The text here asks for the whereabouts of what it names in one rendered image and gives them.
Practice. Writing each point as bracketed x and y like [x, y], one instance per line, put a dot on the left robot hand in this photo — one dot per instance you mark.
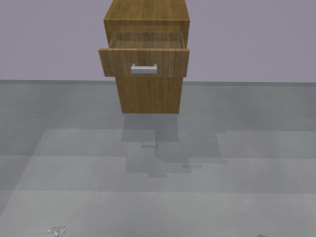
[55, 231]

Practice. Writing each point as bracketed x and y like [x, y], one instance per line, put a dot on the handle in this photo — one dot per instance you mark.
[143, 69]

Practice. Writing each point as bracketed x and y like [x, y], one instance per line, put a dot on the cabinet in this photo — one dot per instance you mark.
[148, 95]

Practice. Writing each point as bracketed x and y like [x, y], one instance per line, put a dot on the drawer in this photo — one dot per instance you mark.
[165, 49]

